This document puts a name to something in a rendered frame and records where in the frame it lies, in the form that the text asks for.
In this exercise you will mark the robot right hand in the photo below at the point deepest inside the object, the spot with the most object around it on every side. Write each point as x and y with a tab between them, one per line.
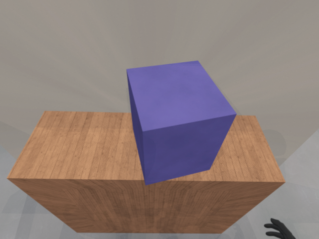
277	225

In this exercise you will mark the pedestal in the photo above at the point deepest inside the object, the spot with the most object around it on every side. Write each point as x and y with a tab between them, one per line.
84	168

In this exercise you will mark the carton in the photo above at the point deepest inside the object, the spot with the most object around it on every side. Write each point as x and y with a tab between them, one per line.
180	119

